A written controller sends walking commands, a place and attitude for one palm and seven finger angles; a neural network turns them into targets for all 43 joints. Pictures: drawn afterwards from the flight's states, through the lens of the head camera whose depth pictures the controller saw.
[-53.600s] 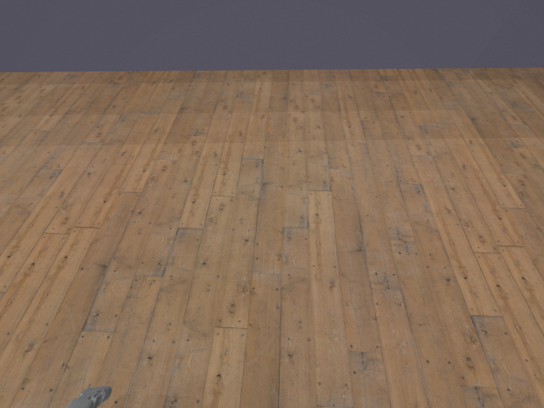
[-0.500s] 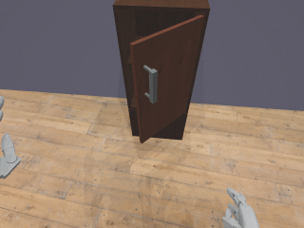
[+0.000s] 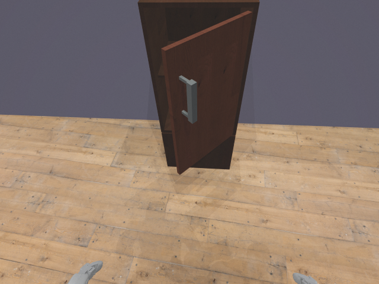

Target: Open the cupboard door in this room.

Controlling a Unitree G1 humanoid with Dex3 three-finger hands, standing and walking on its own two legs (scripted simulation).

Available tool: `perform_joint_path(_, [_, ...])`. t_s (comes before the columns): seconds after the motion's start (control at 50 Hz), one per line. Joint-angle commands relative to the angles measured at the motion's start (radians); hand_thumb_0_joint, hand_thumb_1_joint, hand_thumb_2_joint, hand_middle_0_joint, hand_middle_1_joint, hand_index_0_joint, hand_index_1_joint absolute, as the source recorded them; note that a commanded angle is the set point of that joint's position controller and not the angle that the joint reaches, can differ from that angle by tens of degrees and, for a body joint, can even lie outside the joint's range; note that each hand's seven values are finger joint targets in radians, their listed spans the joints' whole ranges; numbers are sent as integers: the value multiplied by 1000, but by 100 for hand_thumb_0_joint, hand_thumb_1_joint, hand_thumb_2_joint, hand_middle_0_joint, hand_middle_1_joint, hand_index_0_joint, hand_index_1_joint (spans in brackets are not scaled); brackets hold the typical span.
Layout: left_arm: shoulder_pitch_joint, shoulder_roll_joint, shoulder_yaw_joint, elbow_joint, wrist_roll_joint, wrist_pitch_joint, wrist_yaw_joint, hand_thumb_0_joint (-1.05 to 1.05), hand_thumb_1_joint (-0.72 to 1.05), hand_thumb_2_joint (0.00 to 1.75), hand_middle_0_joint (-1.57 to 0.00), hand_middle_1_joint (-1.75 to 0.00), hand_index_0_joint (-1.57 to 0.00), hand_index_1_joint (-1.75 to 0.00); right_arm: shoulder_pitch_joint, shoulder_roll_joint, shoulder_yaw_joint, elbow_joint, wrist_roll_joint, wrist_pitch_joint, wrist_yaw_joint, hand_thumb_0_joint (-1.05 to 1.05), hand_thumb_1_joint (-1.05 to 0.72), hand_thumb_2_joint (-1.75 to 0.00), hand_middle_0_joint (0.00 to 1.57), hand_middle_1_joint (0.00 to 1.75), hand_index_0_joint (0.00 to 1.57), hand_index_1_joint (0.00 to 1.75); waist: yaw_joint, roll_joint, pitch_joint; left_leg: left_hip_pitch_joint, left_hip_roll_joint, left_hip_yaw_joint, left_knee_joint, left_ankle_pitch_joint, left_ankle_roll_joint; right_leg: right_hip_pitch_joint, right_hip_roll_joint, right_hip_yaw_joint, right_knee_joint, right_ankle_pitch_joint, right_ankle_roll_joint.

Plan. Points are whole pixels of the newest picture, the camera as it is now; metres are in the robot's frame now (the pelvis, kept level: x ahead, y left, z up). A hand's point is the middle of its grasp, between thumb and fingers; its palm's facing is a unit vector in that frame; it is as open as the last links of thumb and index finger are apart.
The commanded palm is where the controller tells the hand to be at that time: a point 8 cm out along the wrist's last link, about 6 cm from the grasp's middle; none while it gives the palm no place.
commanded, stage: let the arm hang, fingers relaxed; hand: left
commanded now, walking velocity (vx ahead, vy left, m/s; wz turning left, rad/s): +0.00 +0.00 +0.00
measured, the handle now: (187, 99) +0.63 +0.03 +0.01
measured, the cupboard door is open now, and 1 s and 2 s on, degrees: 47 47 47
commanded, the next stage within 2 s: look to check the result in 0.86 s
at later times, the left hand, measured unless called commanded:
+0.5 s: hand out of the picture +0.00 +0.21 -0.15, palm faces +0.03 -0.96 -0.29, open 7.4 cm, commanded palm none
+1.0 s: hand out of the picture +0.03 +0.19 -0.16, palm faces +0.03 -0.97 -0.22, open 7.4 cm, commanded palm none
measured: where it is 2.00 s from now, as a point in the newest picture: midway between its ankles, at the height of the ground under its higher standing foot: outside the picture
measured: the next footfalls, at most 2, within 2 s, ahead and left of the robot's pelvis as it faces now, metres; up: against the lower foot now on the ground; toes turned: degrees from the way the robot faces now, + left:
none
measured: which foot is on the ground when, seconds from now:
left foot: down 0.00-1.00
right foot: down 0.00-1.00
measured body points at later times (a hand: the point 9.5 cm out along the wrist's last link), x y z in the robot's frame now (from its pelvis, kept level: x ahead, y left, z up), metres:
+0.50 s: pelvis +0.00 +0.00 +0.01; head +0.01 -0.02 +0.46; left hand +0.00 +0.26 -0.13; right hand -0.02 -0.22 -0.16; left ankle +0.00 +0.10 -0.73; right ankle +0.04 -0.08 -0.73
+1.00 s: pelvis +0.02 +0.00 +0.02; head +0.03 -0.01 +0.46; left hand +0.03 +0.24 -0.14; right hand +0.02 -0.23 -0.15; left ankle +0.00 +0.10 -0.73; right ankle +0.04 -0.08 -0.73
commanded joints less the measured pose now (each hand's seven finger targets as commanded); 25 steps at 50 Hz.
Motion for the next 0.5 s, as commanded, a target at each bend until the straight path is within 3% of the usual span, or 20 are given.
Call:
perform_joint_path(0.0, [-66,180,32,40,-11,-55,23,0,90,90,-20,-30,-20,-30,23,-95,-18,0,-6,0,-11,0,-90,-90,20,30,20,30,4,-3,-60,49,81,-111,-97,129,13,66,-152,210,-223,-10,-35])
perform_joint_path(0.04, [-38,158,19,131,-19,-56,27,0,90,90,-20,-30,-20,-30,13,-83,-7,40,-5,1,-16,0,-90,-90,20,30,20,30,21,107,-45,2,111,-146,-172,113,15,132,-117,192,-219,-9,-13])
perform_joint_path(0.08, [-14,150,15,209,-20,-55,30,0,90,90,-20,-30,-20,-30,25,-72,-2,73,-2,7,-20,0,-90,-90,20,30,20,30,31,113,-10,-34,114,-152,-203,50,12,163,-112,185,-250,-40,-7])
perform_joint_path(0.12, [-3,129,21,265,-21,-56,31,0,90,90,-20,-30,-20,-30,59,-57,-5,110,-5,12,-23,0,-90,-90,20,30,20,30,29,138,-18,-46,111,-145,-223,-14,11,188,-114,185,-275,-69,-8])
perform_joint_path(0.16, [-1,127,17,313,-24,-59,31,0,90,90,-20,-30,-20,-30,90,-48,-5,142,-3,14,-24,0,-90,-90,20,30,20,30,27,100,-20,-37,108,-140,-227,-21,11,194,-118,186,-292,-83,-10])
perform_joint_path(0.22, [-10,119,14,363,-25,-61,32,0,90,90,-20,-30,-20,-30,139,-44,-10,181,-1,19,-27,0,-90,-90,20,30,20,30,17,-6,10,-12,107,-131,-223,-18,13,158,-121,182,-326,-131,-7])
perform_joint_path(0.3, [-7,109,13,407,-25,-60,36,0,90,90,-20,-30,-20,-30,175,-31,-11,218,-2,22,-30,0,-90,-90,20,30,20,30,11,-55,40,12,109,-120,-225,-5,17,115,-120,174,-341,-160,-5])
perform_joint_path(0.48, [11,92,13,442,-26,-63,44,0,90,90,-20,-30,-20,-30,180,-15,-7,250,1,8,-35,0,-90,-90,20,30,20,30,25,-44,40,12,122,-125,-256,62,21,158,-111,152,-297,-37,2])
